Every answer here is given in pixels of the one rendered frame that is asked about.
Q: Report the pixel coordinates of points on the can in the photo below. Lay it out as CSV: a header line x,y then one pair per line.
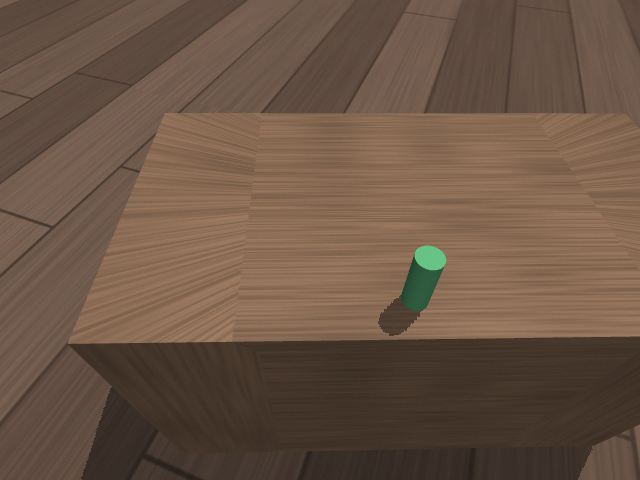
x,y
425,270

